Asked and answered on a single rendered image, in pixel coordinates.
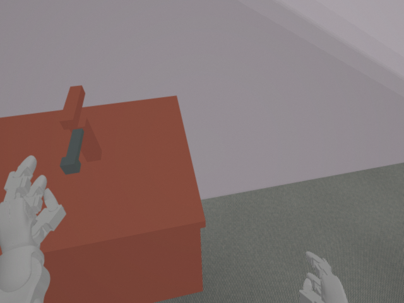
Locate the robot left forearm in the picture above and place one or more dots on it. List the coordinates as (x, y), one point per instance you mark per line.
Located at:
(23, 277)

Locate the counter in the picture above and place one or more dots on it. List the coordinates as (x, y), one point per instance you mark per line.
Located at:
(131, 233)

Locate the robot left hand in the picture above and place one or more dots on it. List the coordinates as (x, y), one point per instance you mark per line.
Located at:
(21, 204)

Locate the tap lever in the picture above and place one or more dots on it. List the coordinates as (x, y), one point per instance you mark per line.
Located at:
(71, 164)

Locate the robot right hand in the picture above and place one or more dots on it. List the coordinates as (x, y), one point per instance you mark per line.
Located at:
(328, 289)

